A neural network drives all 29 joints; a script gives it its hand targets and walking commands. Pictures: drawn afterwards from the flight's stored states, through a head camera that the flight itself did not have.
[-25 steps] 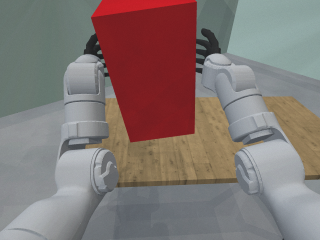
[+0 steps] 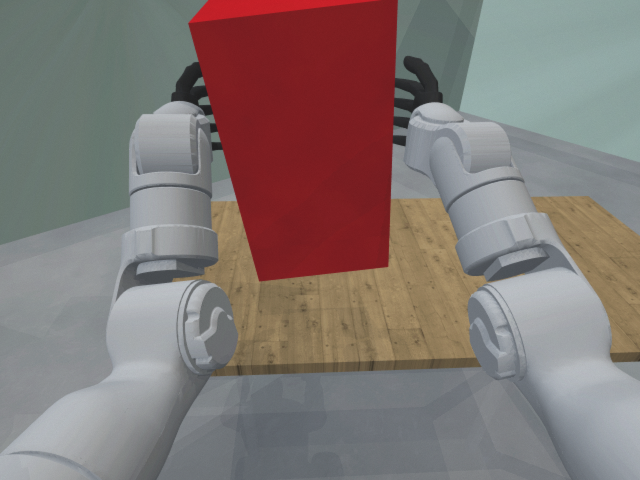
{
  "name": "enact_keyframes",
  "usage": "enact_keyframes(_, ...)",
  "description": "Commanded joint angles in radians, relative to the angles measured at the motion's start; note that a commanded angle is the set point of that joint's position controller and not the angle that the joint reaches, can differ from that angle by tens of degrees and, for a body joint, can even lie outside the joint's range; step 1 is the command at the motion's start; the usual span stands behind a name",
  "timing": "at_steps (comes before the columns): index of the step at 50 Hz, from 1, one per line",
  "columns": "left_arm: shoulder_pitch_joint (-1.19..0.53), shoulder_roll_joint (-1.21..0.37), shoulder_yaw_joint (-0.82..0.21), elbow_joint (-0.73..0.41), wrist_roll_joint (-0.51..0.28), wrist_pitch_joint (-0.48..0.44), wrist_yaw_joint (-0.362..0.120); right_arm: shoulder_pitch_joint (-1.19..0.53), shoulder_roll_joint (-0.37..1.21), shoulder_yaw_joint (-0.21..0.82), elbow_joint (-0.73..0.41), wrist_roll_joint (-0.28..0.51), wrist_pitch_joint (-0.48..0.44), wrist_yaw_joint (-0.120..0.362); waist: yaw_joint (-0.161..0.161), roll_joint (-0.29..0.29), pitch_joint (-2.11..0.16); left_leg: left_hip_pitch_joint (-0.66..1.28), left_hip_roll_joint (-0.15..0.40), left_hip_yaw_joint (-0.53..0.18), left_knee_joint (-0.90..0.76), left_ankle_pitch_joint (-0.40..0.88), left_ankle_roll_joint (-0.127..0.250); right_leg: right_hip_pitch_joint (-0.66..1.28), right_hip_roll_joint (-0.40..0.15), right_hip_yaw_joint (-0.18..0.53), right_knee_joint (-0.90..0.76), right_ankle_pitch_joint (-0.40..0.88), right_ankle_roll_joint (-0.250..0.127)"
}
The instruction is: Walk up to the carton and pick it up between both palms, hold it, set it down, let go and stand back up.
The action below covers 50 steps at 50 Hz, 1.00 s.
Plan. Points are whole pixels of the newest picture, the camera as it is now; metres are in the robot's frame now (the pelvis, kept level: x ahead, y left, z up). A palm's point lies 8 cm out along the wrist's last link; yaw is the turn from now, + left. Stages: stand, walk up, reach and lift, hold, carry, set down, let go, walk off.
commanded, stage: hold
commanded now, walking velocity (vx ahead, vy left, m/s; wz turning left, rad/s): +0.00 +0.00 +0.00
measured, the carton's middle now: (307, 134) +0.41 +0.01 +0.31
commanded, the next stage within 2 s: none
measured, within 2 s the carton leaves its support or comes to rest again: neither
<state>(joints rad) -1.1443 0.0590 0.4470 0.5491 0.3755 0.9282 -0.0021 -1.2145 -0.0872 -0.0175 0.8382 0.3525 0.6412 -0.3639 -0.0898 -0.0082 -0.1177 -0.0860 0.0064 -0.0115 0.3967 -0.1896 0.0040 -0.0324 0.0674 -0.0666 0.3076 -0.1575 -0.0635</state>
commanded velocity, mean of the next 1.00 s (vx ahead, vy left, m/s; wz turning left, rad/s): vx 0.00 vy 0.00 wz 0.00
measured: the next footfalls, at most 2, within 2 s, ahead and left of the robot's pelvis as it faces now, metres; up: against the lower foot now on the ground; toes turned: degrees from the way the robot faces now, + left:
none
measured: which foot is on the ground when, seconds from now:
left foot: down 0.00-1.00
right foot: down 0.00-1.00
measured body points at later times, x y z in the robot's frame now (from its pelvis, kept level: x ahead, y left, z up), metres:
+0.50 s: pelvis +0.00 +0.00 +0.00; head -0.09 +0.02 +0.44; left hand +0.39 +0.15 +0.33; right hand +0.38 -0.11 +0.33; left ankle +0.03 +0.11 -0.75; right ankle +0.02 -0.08 -0.75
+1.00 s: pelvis +0.01 +0.00 +0.00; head -0.09 +0.01 +0.44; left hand +0.39 +0.14 +0.33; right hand +0.38 -0.12 +0.34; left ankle +0.03 +0.11 -0.75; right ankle +0.02 -0.08 -0.75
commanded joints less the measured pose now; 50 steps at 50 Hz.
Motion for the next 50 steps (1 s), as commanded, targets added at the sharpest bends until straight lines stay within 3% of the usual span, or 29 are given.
enact_keyframes(1, -0.778, -0.513, -0.286, -0.066, -0.206, -0.087, -0.156, -0.825, 0.585, 0.127, -0.264, 0.154, -0.026, 0.136, -0.015, 0.036, -0.299, -0.056, -0.034, -0.014, -0.075, 0.05, -0.035, 0.129, -0.038, 0.078, -0.038, 0.184, 0.12)
enact_keyframes(14, -0.788, -0.532, -0.316, -0.108, -0.219, -0.091, -0.156, -0.827, 0.575, 0.134, -0.296, 0.18, -0.022, 0.122, -0.032, 0.083, -0.333, -0.05, -0.036, -0.03, -0.064, 0.094, -0.055, 0.148, -0.036, 0.069, -0.023, 0.215, 0.118)
enact_keyframes(35, -0.766, -0.544, -0.326, -0.135, -0.22, -0.079, -0.143, -0.816, 0.581, 0.163, -0.314, 0.191, -0.012, 0.131, -0.02, 0.062, -0.326, -0.03, -0.026, -0.031, -0.067, 0.129, -0.051, 0.148, -0.018, 0.072, -0.018, 0.229, 0.113)
enact_keyframes(36, -0.719, -0.589, -0.376, -0.154, -0.239, -0.07, -0.145, -0.851, 0.561, 0.17, -0.366, 0.197, -0.027, 0.132, -0.021, 0.102, -0.377, -0.003, -0.02, -0.034, -0.068, 0.164, -0.048, 0.165, -0.017, 0.06, -0.006, 0.245, 0.119)
enact_keyframes(38, -0.734, -0.573, -0.38, -0.149, -0.232, -0.061, -0.144, -0.798, 0.567, 0.166, -0.29, 0.189, -0.014, 0.135, -0.028, 0.096, -0.301, -0.012, -0.015, -0.029, -0.079, 0.155, -0.047, 0.139, -0.014, 0.057, -0.018, 0.22, 0.123)
enact_keyframes(42, -0.764, -0.579, -0.382, -0.124, -0.242, -0.065, -0.147, -0.872, 0.583, 0.16, -0.314, 0.181, -0.023, 0.142, -0.026, 0.081, -0.305, -0.066, -0.009, -0.037, -0.097, 0.064, -0.042, 0.148, -0.016, 0.066, -0.025, 0.141, 0.118)
enact_keyframes(44, -0.753, -0.594, -0.384, -0.141, -0.246, -0.078, -0.139, -0.844, 0.599, 0.156, -0.304, 0.174, -0.031, 0.143, -0.028, 0.07, -0.319, -0.044, -0.015, -0.031, -0.089, 0.11, -0.035, 0.136, -0.02, 0.065, -0.021, 0.201, 0.124)
enact_keyframes(47, -0.777, -0.551, -0.348, -0.146, -0.235, -0.084, -0.138, -0.808, 0.603, 0.156, -0.252, 0.176, -0.022, 0.142, -0.013, 0.046, -0.293, -0.038, -0.022, -0.026, -0.092, 0.103, -0.033, 0.121, -0.017, 0.056, -0.027, 0.188, 0.133)
enact_keyframes(50, -0.765, -0.547, -0.336, -0.12, -0.229, -0.084, -0.145, -0.822, 0.611, 0.158, -0.272, 0.179, -0.021, 0.139, -0.007, 0.031, -0.308, -0.054, -0.027, -0.022, -0.09, 0.08, -0.028, 0.136, -0.027, 0.073, -0.029, 0.183, 0.135)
